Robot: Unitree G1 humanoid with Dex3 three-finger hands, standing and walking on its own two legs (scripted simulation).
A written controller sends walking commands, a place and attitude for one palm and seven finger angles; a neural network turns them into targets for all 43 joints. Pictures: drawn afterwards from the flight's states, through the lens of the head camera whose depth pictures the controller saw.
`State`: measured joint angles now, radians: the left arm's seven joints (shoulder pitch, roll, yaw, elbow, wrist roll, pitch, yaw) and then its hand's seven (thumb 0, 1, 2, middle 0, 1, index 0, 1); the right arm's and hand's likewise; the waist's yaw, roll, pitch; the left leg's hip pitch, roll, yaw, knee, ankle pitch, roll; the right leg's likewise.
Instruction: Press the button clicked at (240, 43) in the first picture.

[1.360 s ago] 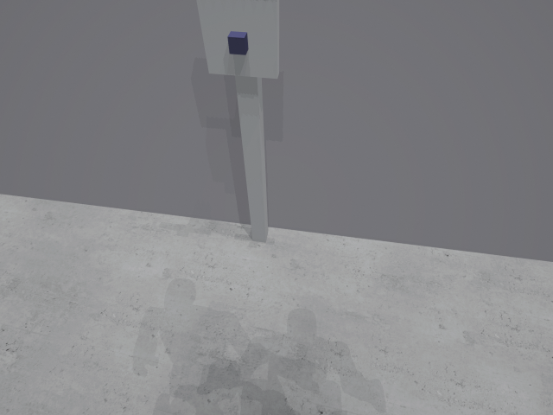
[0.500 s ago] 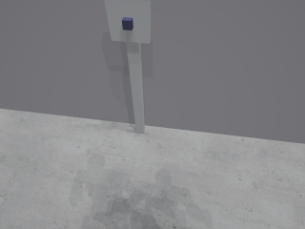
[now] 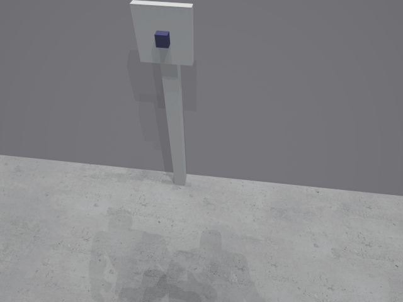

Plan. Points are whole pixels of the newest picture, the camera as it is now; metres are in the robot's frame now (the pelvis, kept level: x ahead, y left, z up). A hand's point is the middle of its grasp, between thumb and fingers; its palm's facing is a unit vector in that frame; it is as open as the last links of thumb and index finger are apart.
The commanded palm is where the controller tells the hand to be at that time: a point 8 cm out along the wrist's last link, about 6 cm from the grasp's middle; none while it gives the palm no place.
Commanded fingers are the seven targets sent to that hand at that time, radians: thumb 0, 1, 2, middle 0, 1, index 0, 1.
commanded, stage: take the last steps up to it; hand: left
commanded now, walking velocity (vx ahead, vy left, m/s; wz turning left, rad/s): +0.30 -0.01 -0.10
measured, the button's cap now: (162, 38) +0.81 +0.17 +0.13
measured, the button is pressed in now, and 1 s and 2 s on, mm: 0 0 0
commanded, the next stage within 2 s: come to a stop and stand still in 0.76 s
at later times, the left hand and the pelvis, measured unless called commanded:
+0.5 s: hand out of the picture +0.05 +0.20 -0.19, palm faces +0.02 -0.99 -0.13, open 7.3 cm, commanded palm none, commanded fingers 0.00 0.90 0.90 -0.20 -0.30 -0.20 -0.30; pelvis +0.14 +0.03 -0.02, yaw -4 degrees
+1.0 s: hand (140, 223) +0.34 +0.19 -0.18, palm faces -0.02 -0.98 -0.18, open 7.2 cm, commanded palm none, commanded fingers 0.00 0.90 0.90 -0.20 -0.30 -0.20 -0.30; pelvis +0.30 +0.01 +0.00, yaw -4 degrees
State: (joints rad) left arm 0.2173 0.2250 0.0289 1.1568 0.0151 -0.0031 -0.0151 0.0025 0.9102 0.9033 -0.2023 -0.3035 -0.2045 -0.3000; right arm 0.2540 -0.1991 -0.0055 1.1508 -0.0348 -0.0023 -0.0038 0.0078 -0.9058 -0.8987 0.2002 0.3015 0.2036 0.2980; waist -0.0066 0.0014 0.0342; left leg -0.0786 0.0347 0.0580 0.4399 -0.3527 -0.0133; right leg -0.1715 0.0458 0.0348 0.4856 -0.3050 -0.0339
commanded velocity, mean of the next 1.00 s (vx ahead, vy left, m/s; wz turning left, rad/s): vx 0.15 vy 0.00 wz -0.03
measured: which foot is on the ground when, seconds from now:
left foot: down 0.00-0.14, up 0.16-0.44, down 0.46-0.74, up 0.76-0.96, down 0.98-1.00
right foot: down 0.00-0.46, up 0.48-0.72, down 0.74-1.00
